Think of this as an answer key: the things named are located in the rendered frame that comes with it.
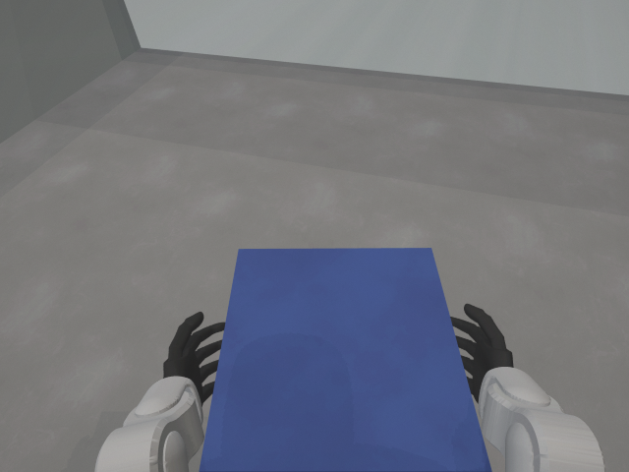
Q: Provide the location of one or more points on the left robot hand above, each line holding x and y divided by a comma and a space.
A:
183, 359

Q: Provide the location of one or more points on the right robot hand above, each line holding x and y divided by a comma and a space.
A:
489, 353

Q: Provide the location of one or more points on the left robot forearm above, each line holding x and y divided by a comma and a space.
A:
161, 434

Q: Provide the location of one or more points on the right robot forearm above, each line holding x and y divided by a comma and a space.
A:
530, 428

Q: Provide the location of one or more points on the carton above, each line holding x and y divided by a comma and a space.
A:
340, 360

